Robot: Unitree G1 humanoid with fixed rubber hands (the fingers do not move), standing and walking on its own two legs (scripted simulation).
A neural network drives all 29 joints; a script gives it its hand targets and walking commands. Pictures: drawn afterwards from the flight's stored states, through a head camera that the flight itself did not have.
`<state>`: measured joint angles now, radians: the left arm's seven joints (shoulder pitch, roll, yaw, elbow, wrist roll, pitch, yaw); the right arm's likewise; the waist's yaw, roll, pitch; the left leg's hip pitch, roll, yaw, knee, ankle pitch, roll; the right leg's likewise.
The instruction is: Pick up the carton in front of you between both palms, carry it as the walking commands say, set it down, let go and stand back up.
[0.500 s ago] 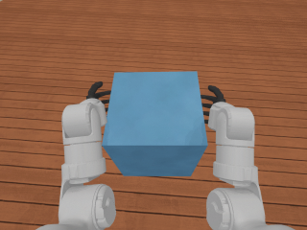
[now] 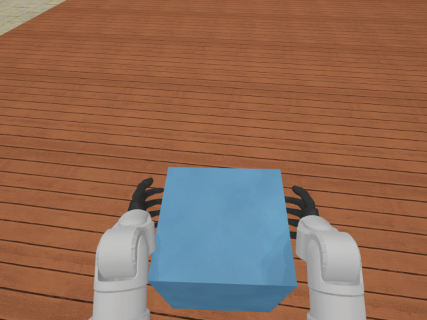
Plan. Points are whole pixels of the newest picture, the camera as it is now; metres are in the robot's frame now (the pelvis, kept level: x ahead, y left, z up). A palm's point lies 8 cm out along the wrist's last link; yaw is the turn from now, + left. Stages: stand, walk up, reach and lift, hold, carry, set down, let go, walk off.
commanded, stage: carry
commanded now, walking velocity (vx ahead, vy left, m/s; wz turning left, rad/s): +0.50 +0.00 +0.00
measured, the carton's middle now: (222, 244) +0.28 +0.00 -0.02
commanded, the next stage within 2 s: none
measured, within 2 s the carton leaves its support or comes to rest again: neither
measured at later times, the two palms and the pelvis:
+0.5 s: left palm (153, 111) +0.59 +0.17 +0.09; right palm (266, 121) +0.55 -0.11 +0.08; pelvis +0.31 +0.05 +0.00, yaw -4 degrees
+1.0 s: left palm (183, 58) +0.88 +0.13 +0.09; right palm (268, 64) +0.88 -0.16 +0.07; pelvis +0.60 -0.02 +0.00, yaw +0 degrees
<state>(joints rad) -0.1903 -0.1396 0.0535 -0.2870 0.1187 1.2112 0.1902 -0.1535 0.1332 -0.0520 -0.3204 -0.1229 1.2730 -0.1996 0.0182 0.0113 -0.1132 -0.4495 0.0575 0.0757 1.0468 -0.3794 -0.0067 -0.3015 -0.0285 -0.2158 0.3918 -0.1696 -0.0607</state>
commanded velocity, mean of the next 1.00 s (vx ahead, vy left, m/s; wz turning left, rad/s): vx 0.35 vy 0.00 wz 0.00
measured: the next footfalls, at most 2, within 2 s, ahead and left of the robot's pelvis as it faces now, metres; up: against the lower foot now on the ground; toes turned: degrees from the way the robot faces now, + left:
left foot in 0.28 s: +0.37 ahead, +0.14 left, +0.00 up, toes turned +10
right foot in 0.78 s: +0.68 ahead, -0.10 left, +0.00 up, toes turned -9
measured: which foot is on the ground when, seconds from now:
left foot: up 0.00-0.26, down 0.28-0.80, up 0.82-1.00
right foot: down 0.00-0.32, up 0.34-0.76, down 0.78-1.00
